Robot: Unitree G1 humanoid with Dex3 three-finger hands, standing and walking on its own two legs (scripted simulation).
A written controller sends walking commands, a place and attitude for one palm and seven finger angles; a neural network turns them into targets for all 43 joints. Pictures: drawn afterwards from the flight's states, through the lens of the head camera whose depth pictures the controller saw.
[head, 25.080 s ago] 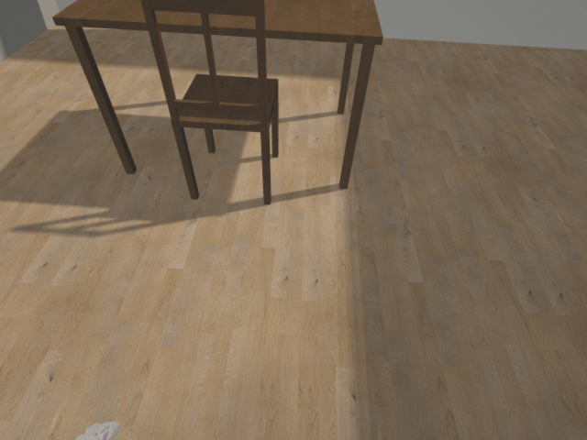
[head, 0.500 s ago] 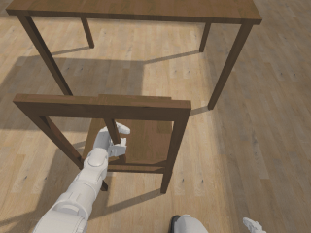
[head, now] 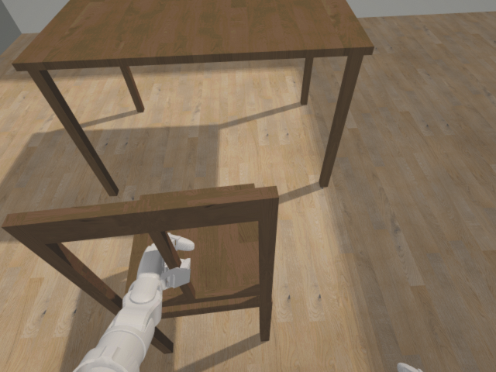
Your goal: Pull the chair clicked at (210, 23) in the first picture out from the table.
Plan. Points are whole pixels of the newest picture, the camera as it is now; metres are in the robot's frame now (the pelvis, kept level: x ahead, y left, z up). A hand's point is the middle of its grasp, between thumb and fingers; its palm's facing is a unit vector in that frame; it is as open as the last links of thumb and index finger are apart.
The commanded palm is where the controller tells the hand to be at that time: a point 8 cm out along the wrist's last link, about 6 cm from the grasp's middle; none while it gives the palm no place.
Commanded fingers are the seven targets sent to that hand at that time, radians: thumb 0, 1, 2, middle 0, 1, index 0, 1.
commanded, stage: stop walking, hand still on the chair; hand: left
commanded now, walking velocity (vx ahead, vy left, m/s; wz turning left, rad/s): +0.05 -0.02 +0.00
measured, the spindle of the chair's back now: (176, 268) +0.32 +0.15 -0.09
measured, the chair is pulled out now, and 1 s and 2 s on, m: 0.59 0.59 0.59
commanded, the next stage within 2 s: open the thumb and straighten the fingers in 0.50 s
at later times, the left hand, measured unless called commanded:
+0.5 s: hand (183, 275) +0.30 +0.13 -0.06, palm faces -0.06 -0.98 -0.19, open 5.4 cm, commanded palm +0.28 +0.19 -0.05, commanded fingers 0.00 0.90 0.90 -0.50 -1.45 -0.50 -1.45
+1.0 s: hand (176, 268) +0.31 +0.15 -0.06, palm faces -0.05 -0.98 -0.19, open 12.2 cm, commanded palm +0.29 +0.19 -0.04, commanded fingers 0.00 -0.55 0.20 -0.22 -0.65 -0.22 -0.65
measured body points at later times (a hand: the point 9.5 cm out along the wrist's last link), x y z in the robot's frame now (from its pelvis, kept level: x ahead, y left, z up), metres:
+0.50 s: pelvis +0.02 +0.02 +0.00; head +0.03 +0.01 +0.45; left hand +0.30 +0.19 -0.05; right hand +0.14 -0.21 -0.12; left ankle +0.00 +0.15 -0.74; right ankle +0.05 -0.13 -0.74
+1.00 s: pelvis +0.02 +0.01 -0.02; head +0.07 -0.01 +0.43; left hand +0.31 +0.20 -0.05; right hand +0.16 -0.25 -0.13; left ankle +0.00 +0.15 -0.74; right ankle +0.05 -0.13 -0.74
